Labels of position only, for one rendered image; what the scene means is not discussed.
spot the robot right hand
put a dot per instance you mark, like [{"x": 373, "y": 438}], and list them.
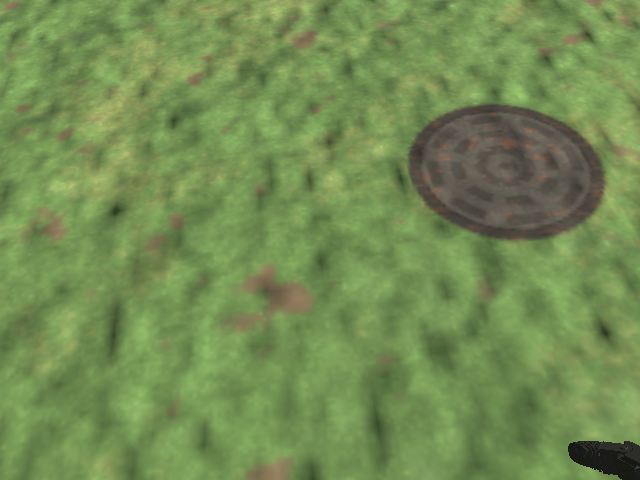
[{"x": 612, "y": 458}]

